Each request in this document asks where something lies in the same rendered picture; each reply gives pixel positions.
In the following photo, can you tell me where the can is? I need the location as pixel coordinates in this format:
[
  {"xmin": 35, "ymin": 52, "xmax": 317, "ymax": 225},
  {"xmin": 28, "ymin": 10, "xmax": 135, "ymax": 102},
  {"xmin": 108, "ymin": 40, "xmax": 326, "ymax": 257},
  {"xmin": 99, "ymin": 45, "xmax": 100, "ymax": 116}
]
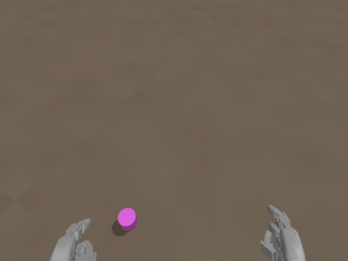
[{"xmin": 118, "ymin": 208, "xmax": 138, "ymax": 231}]

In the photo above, can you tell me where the right robot hand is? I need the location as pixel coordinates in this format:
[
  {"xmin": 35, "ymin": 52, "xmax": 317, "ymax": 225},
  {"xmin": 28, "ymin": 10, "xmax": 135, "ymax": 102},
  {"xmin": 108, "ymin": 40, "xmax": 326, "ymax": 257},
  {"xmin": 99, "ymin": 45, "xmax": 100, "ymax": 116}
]
[{"xmin": 260, "ymin": 204, "xmax": 306, "ymax": 261}]

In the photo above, can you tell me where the left robot hand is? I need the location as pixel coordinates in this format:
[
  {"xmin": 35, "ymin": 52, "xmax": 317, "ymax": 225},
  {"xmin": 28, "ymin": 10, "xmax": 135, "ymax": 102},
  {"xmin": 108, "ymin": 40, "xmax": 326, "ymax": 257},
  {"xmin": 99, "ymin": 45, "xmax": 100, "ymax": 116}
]
[{"xmin": 49, "ymin": 218, "xmax": 97, "ymax": 261}]

